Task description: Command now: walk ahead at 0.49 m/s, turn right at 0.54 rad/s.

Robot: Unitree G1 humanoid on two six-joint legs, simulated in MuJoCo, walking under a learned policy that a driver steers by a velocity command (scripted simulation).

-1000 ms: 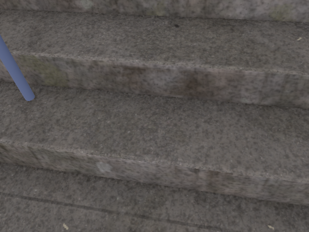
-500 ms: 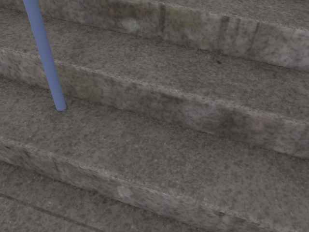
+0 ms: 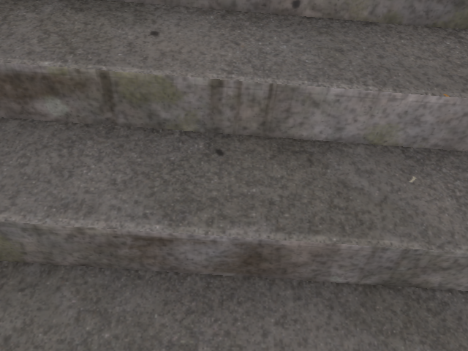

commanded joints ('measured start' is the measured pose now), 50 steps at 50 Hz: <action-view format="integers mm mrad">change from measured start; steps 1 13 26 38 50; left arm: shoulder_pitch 120 487 128 -557 -29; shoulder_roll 56 106 -164 -132 14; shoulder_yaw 46 45 -19 -65 49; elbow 83 231 -147 -421 -21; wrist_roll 21 -17 32 42 5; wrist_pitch -53 -98 -59 -54 -68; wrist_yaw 1 15 -12 -25 -2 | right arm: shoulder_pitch -150 -692 -57 290 13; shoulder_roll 57 117 85 -39 51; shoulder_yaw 22 105 -14 -39 -73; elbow -245 -512 73 198 -116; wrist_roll -19 -36 -6 12 -13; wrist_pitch -17 57 -32 -36 -15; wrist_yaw -11 -27 -39 -65 6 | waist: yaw -13 139 93 -115 -31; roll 77 2 12 71 -92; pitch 14 25 57 84 -48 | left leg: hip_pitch -546 -726 31 564 -412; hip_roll -53 2 186 183 -39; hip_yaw -51 165 -300 -139 -105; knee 607 144 -1153 -1465 373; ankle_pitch -25 -407 -369 -214 -1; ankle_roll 35 33 144 155 33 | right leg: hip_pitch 269 464 -401 -890 229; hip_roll -269 -235 -93 -308 -480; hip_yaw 796 565 401 184 608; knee -747 -1069 996 732 -674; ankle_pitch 23 689 306 -87 -197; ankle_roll -109 -50 40 54 41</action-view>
